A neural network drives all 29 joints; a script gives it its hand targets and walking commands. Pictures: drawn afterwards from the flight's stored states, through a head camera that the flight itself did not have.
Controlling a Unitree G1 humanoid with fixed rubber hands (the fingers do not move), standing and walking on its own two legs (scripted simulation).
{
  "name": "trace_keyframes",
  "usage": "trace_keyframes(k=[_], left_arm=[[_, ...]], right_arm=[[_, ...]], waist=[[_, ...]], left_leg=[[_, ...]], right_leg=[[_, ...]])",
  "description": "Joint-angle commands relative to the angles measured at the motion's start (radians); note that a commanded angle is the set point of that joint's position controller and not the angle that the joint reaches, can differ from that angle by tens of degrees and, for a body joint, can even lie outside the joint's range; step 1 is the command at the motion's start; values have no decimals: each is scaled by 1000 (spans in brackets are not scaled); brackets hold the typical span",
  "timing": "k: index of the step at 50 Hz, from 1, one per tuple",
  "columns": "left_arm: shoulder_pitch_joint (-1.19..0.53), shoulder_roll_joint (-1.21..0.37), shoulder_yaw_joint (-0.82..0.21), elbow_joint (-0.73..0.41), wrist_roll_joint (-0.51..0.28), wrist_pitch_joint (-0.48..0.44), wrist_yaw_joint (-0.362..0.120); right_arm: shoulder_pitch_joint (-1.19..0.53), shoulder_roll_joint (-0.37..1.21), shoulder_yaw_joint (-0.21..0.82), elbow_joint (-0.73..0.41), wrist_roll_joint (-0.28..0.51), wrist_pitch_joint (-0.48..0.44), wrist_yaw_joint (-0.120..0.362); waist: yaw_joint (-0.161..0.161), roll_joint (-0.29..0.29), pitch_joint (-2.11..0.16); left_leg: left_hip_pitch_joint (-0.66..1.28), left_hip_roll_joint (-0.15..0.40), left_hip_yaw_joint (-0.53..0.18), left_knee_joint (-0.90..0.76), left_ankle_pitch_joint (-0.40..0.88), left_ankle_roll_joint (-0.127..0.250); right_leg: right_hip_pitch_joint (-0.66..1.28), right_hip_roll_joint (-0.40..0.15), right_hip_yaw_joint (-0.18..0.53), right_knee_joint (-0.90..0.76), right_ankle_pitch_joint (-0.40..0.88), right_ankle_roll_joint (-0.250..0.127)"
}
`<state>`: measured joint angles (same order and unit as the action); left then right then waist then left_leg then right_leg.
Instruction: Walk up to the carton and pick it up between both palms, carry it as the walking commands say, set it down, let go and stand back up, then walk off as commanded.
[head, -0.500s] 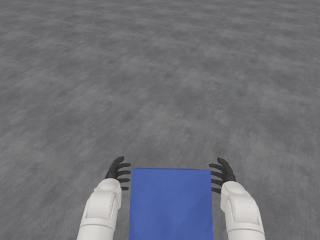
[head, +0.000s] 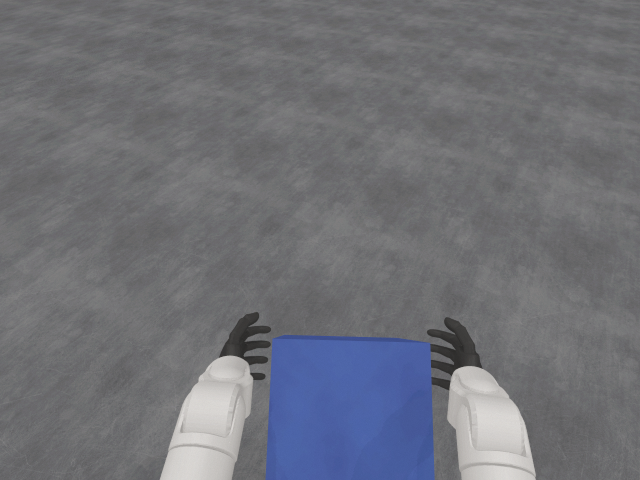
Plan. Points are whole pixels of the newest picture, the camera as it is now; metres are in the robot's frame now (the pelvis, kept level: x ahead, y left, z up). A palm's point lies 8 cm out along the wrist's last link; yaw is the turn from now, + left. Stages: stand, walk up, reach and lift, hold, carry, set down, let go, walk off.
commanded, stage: hold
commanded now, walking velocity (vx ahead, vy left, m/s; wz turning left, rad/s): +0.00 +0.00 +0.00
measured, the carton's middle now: (344, 397) +0.29 -0.03 -0.10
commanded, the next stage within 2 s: set down in 0.70 s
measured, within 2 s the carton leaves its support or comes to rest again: neither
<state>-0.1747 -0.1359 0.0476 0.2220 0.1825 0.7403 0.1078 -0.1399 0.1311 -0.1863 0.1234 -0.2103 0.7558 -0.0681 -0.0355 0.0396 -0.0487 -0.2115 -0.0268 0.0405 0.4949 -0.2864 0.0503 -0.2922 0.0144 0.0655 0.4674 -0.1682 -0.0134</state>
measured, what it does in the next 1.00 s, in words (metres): stands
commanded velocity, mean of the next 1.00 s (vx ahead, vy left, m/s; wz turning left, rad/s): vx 0.00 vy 0.00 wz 0.00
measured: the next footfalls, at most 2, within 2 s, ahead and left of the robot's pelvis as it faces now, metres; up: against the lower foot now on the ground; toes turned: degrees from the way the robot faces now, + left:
none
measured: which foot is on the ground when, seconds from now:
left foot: down 0.00-1.00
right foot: down 0.00-1.00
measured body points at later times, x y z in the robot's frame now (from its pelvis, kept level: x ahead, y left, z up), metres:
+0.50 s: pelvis -0.05 -0.06 +0.00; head -0.09 -0.06 +0.45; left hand +0.28 +0.08 +0.03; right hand +0.27 -0.21 +0.04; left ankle -0.01 +0.08 -0.74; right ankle +0.05 -0.15 -0.74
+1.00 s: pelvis -0.04 -0.01 -0.01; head -0.10 -0.03 +0.44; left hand +0.29 +0.12 +0.02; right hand +0.28 -0.17 +0.01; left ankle -0.02 +0.08 -0.74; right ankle +0.05 -0.15 -0.74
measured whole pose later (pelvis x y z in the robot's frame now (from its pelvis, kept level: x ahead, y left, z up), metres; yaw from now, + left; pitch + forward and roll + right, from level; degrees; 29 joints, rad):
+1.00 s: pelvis -0.04 -0.01 -0.01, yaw +10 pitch -5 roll -2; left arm -0.59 -0.16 0.34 0.90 0.34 0.55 0.08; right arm -0.43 0.17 -0.54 0.54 -0.42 0.65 -0.01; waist -0.14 0.07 -0.06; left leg -0.24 -0.08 -0.11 0.59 -0.26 0.05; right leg -0.22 0.01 0.07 0.50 -0.19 0.05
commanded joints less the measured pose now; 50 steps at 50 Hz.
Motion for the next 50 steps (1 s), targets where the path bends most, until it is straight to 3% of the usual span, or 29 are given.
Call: trace_keyframes(k=[1, 8, 10, 12, 14, 15, 16, 17, 18, 19, 20, 22, 28, 30, 32, 33, 35, 36, 37, 38, 40, 41, 42, 43, 44, 45, 46, 48, 50], left_arm=[[-602, -1065, -630, -242, -328, -106, -282], [-663, -1075, -574, -9, -294, -98, -356], [-725, -1060, -527, -57, -270, -104, -367], [-744, -1029, -491, -76, -261, -116, -375], [-850, -1020, -467, -72, -265, -114, -410], [-777, -975, -380, 52, -202, -105, -405], [-831, -974, -385, 34, -220, -113, -416], [-837, -956, -342, 80, -215, -128, -425], [-913, -962, -354, 80, -218, -137, -437], [-1083, -935, -346, 29, -224, -161, -447], [-1162, -940, -368, 37, -263, -179, -460], [-1173, -941, -304, 148, -236, -183, -466], [-1250, -979, -138, 391, -176, -188, -474], [-1222, -964, -45, 512, -119, -210, -480], [-1106, -1010, -31, 553, -127, -209, -481], [-1131, -1014, -35, 541, -135, -204, -472], [-1208, -1012, -60, 520, -145, -222, -492], [-1099, -1140, -106, 563, -129, -228, -475], [-1184, -1115, -68, 571, -135, -248, -474], [-1221, -1110, -52, 605, -134, -258, -471], [-1115, -1055, -12, 571, -119, -263, -461], [-1100, -1051, -15, 594, -115, -265, -453], [-1035, -961, 116, 652, -51, -262, -429], [-1133, -977, 64, 641, -66, -267, -438], [-1131, -969, 92, 652, -58, -263, -438], [-1132, -973, 76, 646, -49, -271, -433], [-1107, -978, 73, 602, -62, -287, -412], [-1099, -988, 19, 581, -68, -299, -382], [-1005, -1027, -43, 481, -89, -313, -338]], right_arm=[[-575, 893, 642, -134, 327, -59, 301], [-554, 974, 541, -28, 256, 12, 281], [-528, 1053, 539, 48, 275, 21, 279], [-586, 1105, 577, 21, 293, 10, 282], [-641, 1172, 549, 57, 301, 25, 272], [-718, 1175, 555, 84, 315, 19, 278], [-672, 1193, 523, 100, 301, 21, 276], [-798, 1211, 559, 83, 330, 11, 279], [-770, 1225, 508, 130, 307, 9, 279], [-795, 1273, 461, 210, 316, 9, 273], [-801, 1276, 444, 264, 308, 7, 276], [-918, 1260, 438, 287, 319, -12, 281], [-1020, 1173, 273, 458, 245, -45, 297], [-1178, 1144, 264, 405, 235, -74, 306], [-1157, 1117, 262, 385, 234, -78, 302], [-1067, 1096, 250, 467, 215, -72, 302], [-1135, 1090, 204, 423, 193, -78, 292], [-996, 1059, 175, 449, 85, -119, 299], [-1090, 1060, 178, 464, 96, -133, 310], [-1089, 1013, 121, 472, 69, -138, 307], [-1053, 1029, 159, 461, 78, -140, 311], [-1021, 1033, 118, 476, 73, -135, 299], [-1022, 1000, 93, 528, 56, -131, 305], [-1005, 1009, 51, 524, 33, -122, 292], [-1034, 1029, 96, 515, 65, -121, 291], [-1012, 986, 81, 509, 50, -128, 300], [-1078, 978, 147, 451, 80, -149, 314], [-1021, 947, 103, 450, 55, -159, 319], [-913, 906, 150, 422, 51, -177, 343]], waist=[[-71, 16, -467], [-148, -114, -235], [-105, -32, -226], [-55, -111, -339], [-74, -107, -282], [1, -93, -245], [-35, -116, -242], [28, -162, -279], [-16, -150, -286], [-7, -91, -278], [-36, -139, -355], [8, -80, -345], [-14, -35, -338], [27, -67, -358], [-4, -103, -378], [7, -22, -346], [-66, -101, -411], [-143, 28, -398], [-92, 16, -376], [-168, -5, -367], [-97, -24, -306], [-143, -51, -283], [-53, -103, -197], [-157, -112, -203], [-94, -131, -178], [-126, -82, -208], [-46, -114, -223], [-103, -80, -229], [-107, -66, -232]], left_leg=[[301, 44, -233, -45, 713, -63], [91, 8, -216, -135, 326, -33], [64, -6, -193, -148, 314, -23], [89, -33, -178, -133, 303, -2], [1, -47, -158, -147, 155, 15], [-25, -57, -149, -149, 109, 27], [-5, -59, -146, -148, 80, 31], [-1, -58, -146, -133, 73, 44], [22, -65, -132, -131, 31, 41], [-30, -58, -134, -123, -29, 47], [10, -57, -131, -100, -27, 40], [-26, -55, -120, -97, -80, 34], [-33, -43, -125, -104, -127, 0], [-43, -65, -102, -87, -157, 10], [-5, -44, -118, -97, -48, 10], [-16, -36, -121, -121, -42, -1], [-10, -49, -124, -98, -52, -1], [-74, -44, -140, -102, -147, 15], [-148, -35, -143, -102, -247, 20], [-144, -31, -151, -97, -253, 34], [-147, -50, -129, -78, -133, 29], [-116, -53, -147, -64, -113, 48], [-166, -56, -141, -82, -115, 55], [-152, -68, -134, -66, -177, 53], [-187, -68, -131, -51, -216, 62], [-144, -55, -148, -70, -226, 60], [-138, -55, -147, -53, -173, 60], [-94, -47, -165, -70, -79, 44], [-68, -12, -192, -101, 28, 13]], right_leg=[[129, 98, 29, -12, 299, -20], [275, 89, 34, -100, 224, 13], [325, 75, 51, -108, 261, 14], [374, 61, 71, -118, 320, 30], [396, 45, 81, -139, 243, 44], [395, 35, 87, -141, 213, 48], [371, 34, 84, -158, 187, 44], [370, 23, 91, -162, 148, 57], [340, 20, 84, -177, 103, 57], [348, -14, 119, -189, 1, 54], [316, -1, 98, -189, -33, 53], [292, -2, 79, -182, -116, 48], [259, 9, 48, -182, -241, 29], [273, -3, 57, -210, -327, 41], [278, 6, 27, -188, -183, 51], [283, 11, 17, -165, -131, 40], [291, 21, -2, -168, -169, 42], [267, 30, -11, -120, -212, 18], [297, 30, 6, -90, -304, 18], [275, 29, -1, -84, -302, 17], [237, 18, -6, -98, -180, 16], [195, 10, 0, -100, -162, 27], [218, 12, -6, -112, -190, 32], [207, 12, -5, -128, -269, 32], [199, 8, 8, -126, -342, 34], [170, 17, -6, -105, -304, 28], [180, 18, 3, -79, -277, 25], [175, 20, -20, -64, -122, 20], [189, 44, -33, -6, 43, 5]])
